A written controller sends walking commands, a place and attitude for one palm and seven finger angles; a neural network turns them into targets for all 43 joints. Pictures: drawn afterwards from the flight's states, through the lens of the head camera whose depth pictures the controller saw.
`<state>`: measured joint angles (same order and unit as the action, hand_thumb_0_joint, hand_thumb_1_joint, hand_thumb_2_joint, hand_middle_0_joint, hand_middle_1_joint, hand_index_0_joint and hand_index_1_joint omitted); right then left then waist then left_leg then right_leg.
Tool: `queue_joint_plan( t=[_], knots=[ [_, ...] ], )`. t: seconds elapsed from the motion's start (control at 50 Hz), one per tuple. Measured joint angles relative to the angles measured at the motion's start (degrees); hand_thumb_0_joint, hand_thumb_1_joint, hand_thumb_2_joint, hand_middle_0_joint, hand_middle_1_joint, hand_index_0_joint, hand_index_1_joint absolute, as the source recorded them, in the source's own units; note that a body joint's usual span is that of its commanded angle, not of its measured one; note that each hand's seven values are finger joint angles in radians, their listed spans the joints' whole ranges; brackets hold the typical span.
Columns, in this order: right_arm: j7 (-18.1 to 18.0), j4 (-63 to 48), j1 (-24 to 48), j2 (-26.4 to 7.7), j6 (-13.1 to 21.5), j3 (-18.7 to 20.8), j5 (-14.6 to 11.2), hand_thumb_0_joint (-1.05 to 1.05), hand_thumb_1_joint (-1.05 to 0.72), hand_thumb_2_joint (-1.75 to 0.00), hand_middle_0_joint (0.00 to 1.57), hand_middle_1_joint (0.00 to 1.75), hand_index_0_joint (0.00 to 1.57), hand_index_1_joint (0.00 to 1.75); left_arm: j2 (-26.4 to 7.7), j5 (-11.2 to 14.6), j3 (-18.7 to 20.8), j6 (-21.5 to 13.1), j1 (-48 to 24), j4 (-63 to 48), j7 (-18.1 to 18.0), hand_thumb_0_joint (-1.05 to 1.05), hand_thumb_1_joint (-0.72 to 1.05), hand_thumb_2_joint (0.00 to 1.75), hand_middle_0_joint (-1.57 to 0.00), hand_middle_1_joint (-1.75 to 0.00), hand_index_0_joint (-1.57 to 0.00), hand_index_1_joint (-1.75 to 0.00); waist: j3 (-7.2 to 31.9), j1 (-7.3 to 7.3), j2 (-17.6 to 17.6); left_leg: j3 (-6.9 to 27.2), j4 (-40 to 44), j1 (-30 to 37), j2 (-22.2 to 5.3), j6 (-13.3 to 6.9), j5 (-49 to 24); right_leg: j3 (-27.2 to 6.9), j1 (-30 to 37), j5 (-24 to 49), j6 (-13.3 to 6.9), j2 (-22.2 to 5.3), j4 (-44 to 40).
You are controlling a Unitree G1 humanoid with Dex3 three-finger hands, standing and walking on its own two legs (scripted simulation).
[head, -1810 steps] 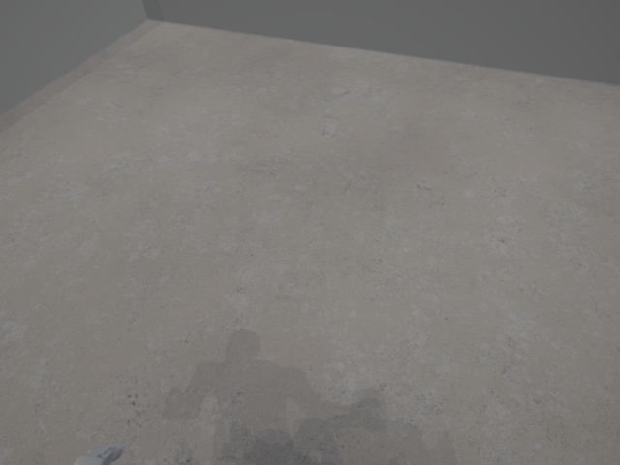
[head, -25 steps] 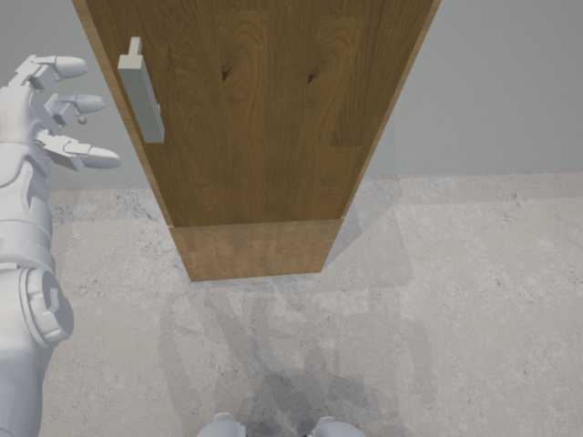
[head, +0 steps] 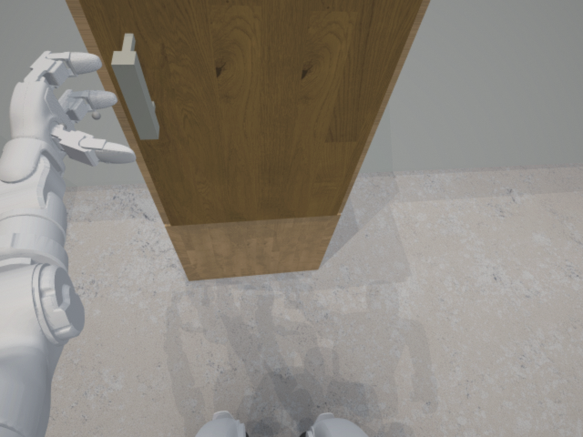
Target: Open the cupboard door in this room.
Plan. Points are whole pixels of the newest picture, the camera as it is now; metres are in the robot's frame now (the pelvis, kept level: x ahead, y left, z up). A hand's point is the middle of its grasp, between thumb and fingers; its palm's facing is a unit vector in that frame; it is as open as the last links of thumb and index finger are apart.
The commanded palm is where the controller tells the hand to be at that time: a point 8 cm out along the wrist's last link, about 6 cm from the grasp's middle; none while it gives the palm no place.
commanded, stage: slide the fingers in behind the handle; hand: left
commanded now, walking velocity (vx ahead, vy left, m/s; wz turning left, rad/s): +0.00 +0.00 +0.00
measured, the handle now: (139, 88) +0.56 +0.17 +0.12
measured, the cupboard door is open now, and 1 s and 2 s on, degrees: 0 0 1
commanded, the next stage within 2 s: close the thumb around the handle in 1.34 s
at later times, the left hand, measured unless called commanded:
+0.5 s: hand (121, 117) +0.51 +0.19 +0.11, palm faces +0.03 -1.00 +0.02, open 14.0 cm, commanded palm +0.49 +0.22 +0.12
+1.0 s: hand (157, 114) +0.52 +0.14 +0.12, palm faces +0.06 -1.00 +0.00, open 13.8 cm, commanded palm +0.49 +0.19 +0.12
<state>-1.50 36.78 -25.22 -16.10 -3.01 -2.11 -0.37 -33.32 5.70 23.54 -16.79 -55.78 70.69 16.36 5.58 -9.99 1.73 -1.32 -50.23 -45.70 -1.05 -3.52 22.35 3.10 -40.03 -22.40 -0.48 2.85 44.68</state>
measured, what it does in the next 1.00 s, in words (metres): stands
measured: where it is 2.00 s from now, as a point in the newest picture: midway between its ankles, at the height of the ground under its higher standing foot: outside the picture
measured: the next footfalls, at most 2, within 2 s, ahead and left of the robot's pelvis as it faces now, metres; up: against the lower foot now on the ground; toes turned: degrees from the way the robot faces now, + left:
none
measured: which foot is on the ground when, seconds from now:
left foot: down 0.00-1.00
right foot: down 0.00-1.00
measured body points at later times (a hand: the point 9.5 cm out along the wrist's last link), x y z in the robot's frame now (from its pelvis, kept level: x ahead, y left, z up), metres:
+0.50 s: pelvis +0.00 -0.01 +0.00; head +0.10 +0.02 +0.44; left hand +0.50 +0.24 +0.11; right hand +0.00 -0.28 -0.11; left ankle +0.01 +0.07 -0.70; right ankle -0.02 -0.12 -0.70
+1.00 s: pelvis +0.00 -0.02 +0.00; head +0.10 -0.01 +0.44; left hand +0.51 +0.20 +0.12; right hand -0.01 -0.28 -0.12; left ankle +0.01 +0.07 -0.70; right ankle -0.02 -0.12 -0.70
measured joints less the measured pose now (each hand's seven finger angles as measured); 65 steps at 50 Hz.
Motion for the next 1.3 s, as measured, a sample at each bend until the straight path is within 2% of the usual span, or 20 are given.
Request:
queue_joint_plan(
  t=[0.18, 0.44, 0.66, 0.76, 0.86, 0.94, 1.02, 1.3],
  knots=[
    [0.47, -0.31, -0.26, 0.36, 0.21, 0.03, 0.06, 0.00, -0.91, -0.90, 0.21, 0.30, 0.20, 0.30, 0.76, -0.23, 0.80, -0.66, 0.72, -0.84, -1.18, -0.01, -0.50, 0.30, -0.30, -1.20, -0.30, -1.20, 0.21, 0.00, 0.05, -0.39, -0.04, 0.07, -0.30, 0.17, 0.17, -0.43, -0.26, -0.14, -0.18, 0.26, 0.34],
    [0.77, 0.20, 0.54, 0.36, 0.43, 0.46, 0.00, 0.00, -0.91, -0.90, 0.20, 0.29, 0.20, 0.30, 3.44, 0.21, -1.23, -0.43, 0.82, -1.47, -2.72, -0.01, -0.50, 0.30, -0.30, -1.20, -0.30, -1.20, 0.33, 0.58, -0.02, 0.10, 0.06, 0.59, -0.12, 0.42, 0.27, 0.02, 0.37, -0.50, -0.43, 0.16, 0.35],
    [1.39, 0.98, 1.06, 0.60, 1.16, 0.88, 0.42, 0.00, -0.91, -0.90, 0.20, 0.29, 0.20, 0.30, 6.58, -0.44, -4.02, -1.02, -0.20, -1.75, -6.41, -0.01, -0.50, 0.30, -0.30, -1.20, -0.30, -1.21, 0.24, 0.87, 0.31, 0.49, -0.25, 0.19, 0.20, 0.65, 0.26, 0.43, -0.06, -0.94, -0.61, -0.13, 1.12],
    [1.56, 0.98, 0.93, 0.88, 1.35, 0.79, 0.57, 0.00, -0.91, -0.90, 0.20, 0.29, 0.20, 0.30, 7.08, -0.80, -3.34, -1.10, -0.25, -1.52, -7.91, -0.01, -0.50, 0.30, -0.30, -1.20, -0.31, -1.22, 0.37, 0.74, 0.38, 0.43, -0.12, 0.20, 0.17, 0.81, 0.15, 0.36, -0.22, -0.98, -0.78, -0.10, 1.31],
    [1.95, 1.49, 0.59, 0.99, 1.42, 1.05, 0.52, 0.00, -0.91, -0.90, 0.20, 0.29, 0.20, 0.30, 8.40, -0.52, -5.60, -1.81, -0.33, -1.85, -8.34, -0.01, -0.50, 0.30, -0.30, -1.20, -0.31, -1.22, 0.34, 1.08, 0.78, 0.55, 0.00, 0.56, 0.23, 0.97, 0.09, 0.47, 0.09, -1.07, -0.93, -0.14, 1.39],
    [1.93, 1.59, 0.79, 0.95, 1.46, 0.83, 0.59, 0.00, -0.91, -0.90, 0.20, 0.29, 0.20, 0.30, 9.32, -0.90, -4.79, -1.11, -1.51, -0.30, -9.52, -0.01, -0.50, 0.30, -0.30, -1.20, -0.31, -1.21, 0.36, 0.65, 0.74, 0.50, 0.22, 0.60, 0.21, 1.09, -0.11, 0.42, -0.05, -1.02, -1.08, -0.13, 1.49],
    [2.14, 1.13, 0.51, 0.83, 1.86, 1.07, 0.82, 0.00, -0.91, -0.90, 0.20, 0.29, 0.20, 0.30, 9.03, -1.59, -4.15, -1.90, -0.65, -0.94, -10.87, -0.01, -0.50, 0.30, -0.30, -1.20, -0.32, -1.21, 0.37, 0.54, 0.87, 0.21, 0.40, 0.64, 0.10, 1.23, -0.25, 0.12, -0.32, -0.98, -1.23, -0.05, 1.72],
    [1.57, 0.86, 0.25, 0.35, 1.27, 1.32, 0.09, 0.00, -0.91, -0.90, 0.20, 0.29, 0.20, 0.30, 8.20, -0.84, -3.54, -2.35, 1.01, -1.59, -8.75, -0.01, -0.50, 0.30, -0.30, -1.20, -0.30, -1.20, 0.28, 0.64, 0.61, 0.23, 1.74, 2.24, -0.24, 1.70, -0.70, 0.04, 1.10, -0.56, -1.71, 0.35, 0.56]
  ],
)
